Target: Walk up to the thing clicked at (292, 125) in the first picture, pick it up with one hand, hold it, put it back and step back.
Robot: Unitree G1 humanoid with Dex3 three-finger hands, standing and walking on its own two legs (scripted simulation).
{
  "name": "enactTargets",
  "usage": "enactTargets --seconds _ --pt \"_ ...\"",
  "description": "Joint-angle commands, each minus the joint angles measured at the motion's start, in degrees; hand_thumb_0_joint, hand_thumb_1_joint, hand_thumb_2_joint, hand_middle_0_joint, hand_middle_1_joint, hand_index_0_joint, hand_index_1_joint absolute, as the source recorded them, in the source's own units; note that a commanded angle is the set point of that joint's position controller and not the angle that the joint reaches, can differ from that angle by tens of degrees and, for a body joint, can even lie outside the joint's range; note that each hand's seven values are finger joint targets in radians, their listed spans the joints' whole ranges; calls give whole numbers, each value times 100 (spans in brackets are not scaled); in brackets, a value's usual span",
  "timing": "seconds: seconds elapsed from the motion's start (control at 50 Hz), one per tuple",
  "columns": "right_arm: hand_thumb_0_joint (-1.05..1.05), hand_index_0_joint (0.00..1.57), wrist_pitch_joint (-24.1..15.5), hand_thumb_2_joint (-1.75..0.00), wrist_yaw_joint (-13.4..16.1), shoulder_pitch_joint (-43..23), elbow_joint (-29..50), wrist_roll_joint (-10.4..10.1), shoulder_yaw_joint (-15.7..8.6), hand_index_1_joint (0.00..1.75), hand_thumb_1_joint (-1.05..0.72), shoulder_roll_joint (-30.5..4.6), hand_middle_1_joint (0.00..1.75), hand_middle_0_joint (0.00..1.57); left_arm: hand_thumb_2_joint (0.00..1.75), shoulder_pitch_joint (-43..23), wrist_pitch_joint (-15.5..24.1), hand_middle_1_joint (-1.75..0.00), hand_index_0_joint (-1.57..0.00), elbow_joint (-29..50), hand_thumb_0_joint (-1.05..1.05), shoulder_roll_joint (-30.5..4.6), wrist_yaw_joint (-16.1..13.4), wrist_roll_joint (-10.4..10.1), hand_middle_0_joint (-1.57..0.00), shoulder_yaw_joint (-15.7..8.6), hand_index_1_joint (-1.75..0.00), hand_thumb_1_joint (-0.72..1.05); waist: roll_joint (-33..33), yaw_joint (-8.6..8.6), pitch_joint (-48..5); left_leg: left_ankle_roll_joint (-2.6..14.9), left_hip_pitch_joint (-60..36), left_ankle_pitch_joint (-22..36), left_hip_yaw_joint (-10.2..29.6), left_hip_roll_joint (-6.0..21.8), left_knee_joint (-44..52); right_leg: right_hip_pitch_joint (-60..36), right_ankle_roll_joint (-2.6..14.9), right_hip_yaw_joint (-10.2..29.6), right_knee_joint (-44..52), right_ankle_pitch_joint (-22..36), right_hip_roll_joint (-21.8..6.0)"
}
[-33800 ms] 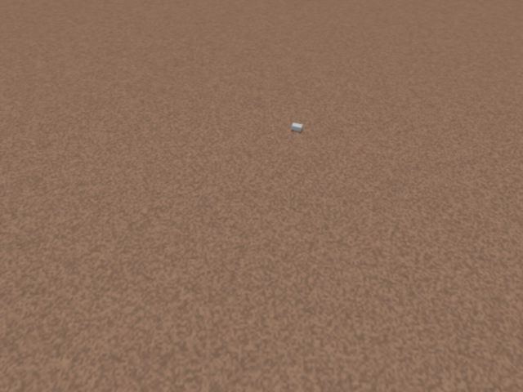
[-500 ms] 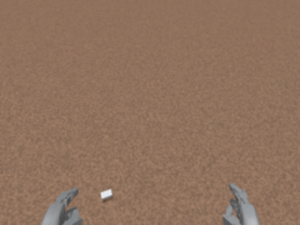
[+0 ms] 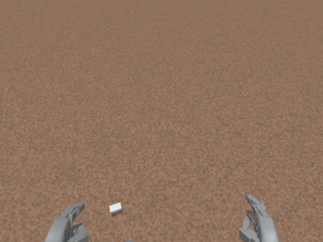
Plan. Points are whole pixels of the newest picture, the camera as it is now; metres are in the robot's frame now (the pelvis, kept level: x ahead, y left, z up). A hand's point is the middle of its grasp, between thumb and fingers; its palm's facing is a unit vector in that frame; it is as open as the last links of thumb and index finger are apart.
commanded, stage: home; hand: left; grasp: from above
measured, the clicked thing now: (115, 208) +0.43 +0.24 -0.70
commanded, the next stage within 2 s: stand in 0.82 s
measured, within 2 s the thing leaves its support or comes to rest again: neither
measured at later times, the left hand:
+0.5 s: hand (87, 233) +0.17 +0.18 -0.05, palm faces +0.05 -0.98 -0.19, open 7.4 cm
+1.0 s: hand (84, 235) +0.17 +0.19 -0.07, palm faces +0.02 -0.96 -0.28, open 7.4 cm
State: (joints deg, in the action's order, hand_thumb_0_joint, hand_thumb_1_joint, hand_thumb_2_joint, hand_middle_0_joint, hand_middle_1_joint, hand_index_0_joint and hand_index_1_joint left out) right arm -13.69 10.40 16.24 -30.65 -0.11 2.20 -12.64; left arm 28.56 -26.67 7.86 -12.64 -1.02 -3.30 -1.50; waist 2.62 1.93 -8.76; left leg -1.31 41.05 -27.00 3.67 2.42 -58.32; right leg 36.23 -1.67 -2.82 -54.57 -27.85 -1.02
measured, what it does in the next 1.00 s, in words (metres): stands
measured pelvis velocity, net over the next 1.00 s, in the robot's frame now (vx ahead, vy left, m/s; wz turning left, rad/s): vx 0.00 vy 0.00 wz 0.00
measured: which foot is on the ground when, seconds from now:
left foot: down 0.00-1.00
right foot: down 0.00-1.00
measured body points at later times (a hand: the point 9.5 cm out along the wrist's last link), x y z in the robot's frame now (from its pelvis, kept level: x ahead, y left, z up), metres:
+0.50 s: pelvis +0.01 +0.00 +0.00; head +0.03 +0.01 +0.45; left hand +0.17 +0.23 -0.03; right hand +0.17 -0.24 -0.06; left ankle +0.02 +0.13 -0.68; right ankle -0.01 -0.14 -0.68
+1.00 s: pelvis +0.00 +0.00 +0.01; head +0.03 +0.01 +0.46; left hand +0.17 +0.24 -0.05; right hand +0.16 -0.25 -0.08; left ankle +0.02 +0.13 -0.68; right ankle -0.01 -0.14 -0.68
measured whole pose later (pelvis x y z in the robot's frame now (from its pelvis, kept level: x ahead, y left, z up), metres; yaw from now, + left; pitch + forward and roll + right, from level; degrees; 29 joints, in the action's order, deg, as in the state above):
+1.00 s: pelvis +0.00 +0.00 +0.01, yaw +0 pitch +6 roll -1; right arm -7.4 5.9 12.1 -38.6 4.8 1.0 -14.3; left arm 18.7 -12.9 -11.1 -14.5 -2.0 1.3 0.2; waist 0.4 -0.5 -2.7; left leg -0.7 34.1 -26.1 2.3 1.2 -54.7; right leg 30.4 -1.5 -1.6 -52.9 -28.0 -2.3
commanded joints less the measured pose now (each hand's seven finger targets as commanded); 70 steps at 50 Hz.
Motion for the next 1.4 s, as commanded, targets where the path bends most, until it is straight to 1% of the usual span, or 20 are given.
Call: enactTargets --seconds 0.0,0.12,0.44,0.5,0.52,0.8,0.84,0.88,0.9,0.92,0.94,0.98,1.04,1.08,1.16,1.18,1.22,1.24,1.3,1.38 --pt "0 20 -325 -90 76 -436 919 -24 -322 30 -90 -669 30 20 90 -146 300 -30 -20 1113 0 -595 -40 46 -20 -371 -30 90 -35 13 -387 164 -635 896 -202 -192 944 -54 121 -166 947 872 205" --pt "0 20 -333 -90 79 -425 920 -23 -326 30 -90 -680 30 20 90 -153 311 -30 -20 1155 0 -597 -39 57 -20 -354 -30 90 -13 26 -408 170 -645 810 -177 -182 987 -45 127 -168 912 812 215" --pt "0 20 -278 -90 60 -342 836 -14 -381 30 -90 -695 30 20 90 86 301 -30 -20 937 0 -605 -43 43 -20 -429 -30 90 31 -1 -562 152 -774 1315 -152 -162 888 -142 128 -162 809 1261 219" --pt "0 20 -262 -90 62 -365 909 -15 -369 30 -90 -672 30 20 90 -153 353 -30 -20 1272 0 -585 -45 63 -20 -322 -30 90 68 29 -658 139 -879 1565 -163 -156 855 -175 130 -160 776 1479 219" --pt "0 20 -255 -90 68 -330 843 -23 -409 30 -90 -758 30 20 90 1 306 -30 -20 949 0 -603 -36 42 -20 -378 -30 90 -27 75 -544 152 -869 1465 -141 -143 876 -142 124 -162 792 1376 227" --pt "0 20 -221 -90 52 -365 923 -28 -409 30 -90 -747 30 20 90 -1 291 -30 -20 960 0 -599 -44 30 -20 -370 -30 90 -39 75 -510 163 -787 1252 -130 -146 918 -93 126 -165 819 1211 225" --pt "0 20 -228 -90 38 -394 950 -35 -375 30 -90 -686 30 20 90 -192 348 -30 -20 1301 0 -624 -52 22 -20 -361 -30 90 126 11 -596 147 -783 1344 -155 -163 890 -136 136 -158 799 1301 210" --pt "0 20 -207 -90 49 -338 924 -35 -410 30 -90 -739 30 20 90 93 305 -30 -20 994 0 -617 -55 25 -20 -405 -30 90 -85 31 -610 166 -798 1483 -167 -156 828 -195 125 -139 795 1442 205" --pt "0 20 396 -90 -293 -658 -502 654 -542 30 -90 -1302 30 20 90 -1698 1516 -30 -20 -1016 0 -1139 -291 726 -20 -376 -30 90 -424 -442 740 436 -622 2215 -55 -41 1321 -1337 324 250 1102 1334 -289" --pt "0 20 593 -90 -451 -716 -550 652 -644 30 -90 -1338 30 20 90 -1214 1908 -30 -20 -1919 0 -1215 -262 766 -20 -498 -30 90 -659 -393 230 489 -1115 2431 -180 -91 1267 -1477 536 570 1212 1475 -339" --pt "0 20 699 -90 -533 -739 -364 665 -667 30 -90 -1355 30 20 90 -1123 2102 -30 -20 -2127 0 -1262 -225 718 -20 -464 -30 90 -681 -297 242 509 -1384 2349 -95 -85 1266 -1121 637 750 1371 1628 -333" --pt "0 20 769 -90 -733 -669 -685 467 -668 30 -90 -1272 30 20 90 -1334 2336 -30 -20 -2636 0 -1317 -190 742 -20 -384 -30 90 -309 -303 -34 502 -1777 2338 -56 -97 1481 -1625 555 768 1233 2049 -452" --pt "0 20 860 -90 -920 -795 -961 299 -700 30 -90 -1170 30 20 90 -1651 2384 -30 -20 -3367 0 -1260 -163 628 -20 -428 -30 90 -490 -368 157 466 -1962 1803 -29 -138 1744 -1546 409 693 1625 1421 -451" --pt "0 20 922 -90 -957 -804 -1182 276 -735 30 -90 -1178 30 20 90 -1738 2490 -30 -20 -3854 0 -1256 -170 618 -20 -408 -30 90 -533 -332 84 491 -2269 1901 -9 -97 1801 -1638 389 685 1828 1514 -519" --pt "0 20 1013 -90 -926 -809 -1523 341 -753 30 -90 -1276 30 20 90 -1842 2607 -30 -20 -4611 0 -1158 -161 587 -20 -401 -30 90 129 -361 502 550 -2314 1487 428 168 2684 -1755 243 362 1868 1205 -300" --pt "0 20 1038 -90 -922 -925 -1583 334 -758 30 -90 -1280 30 20 90 -1740 2625 -30 -20 -4819 0 -1120 -159 594 -20 -380 -30 90 64 -426 601 552 -2255 1470 482 202 2751 -1893 240 321 2027 1244 -313" --pt "0 20 1079 -90 -900 -881 -1740 300 -746 30 -90 -1284 30 20 90 -1764 2683 -30 -20 -5127 0 -1233 -146 592 -20 -392 -30 90 -156 -354 726 477 -2339 1547 334 122 2846 -2054 266 428 2354 1449 -375" --pt "0 20 1078 -90 -890 -808 -1838 288 -737 30 -90 -1268 30 20 90 -1827 2704 -30 -20 -5255 0 -1278 -148 580 -20 -401 -30 90 -248 -317 615 442 -2505 1944 294 125 2830 -2257 283 452 2371 1705 -433" --pt "0 20 1119 -90 -853 -819 -2094 254 -729 30 -90 -1321 30 20 90 -1734 2715 -30 -20 -5668 0 -1272 -164 538 -20 -367 -30 90 -38 -330 644 422 -2836 2189 339 202 3106 -2434 251 422 2629 1927 -461" --pt "0 20 1187 -90 -830 -845 -2363 221 -717 30 -90 -1416 30 20 90 -1770 2686 -30 -20 -6105 0 -1318 -144 523 -20 -326 -30 90 -10 -301 994 369 -2771 1325 455 270 3757 -2614 212 365 2980 1537 -421"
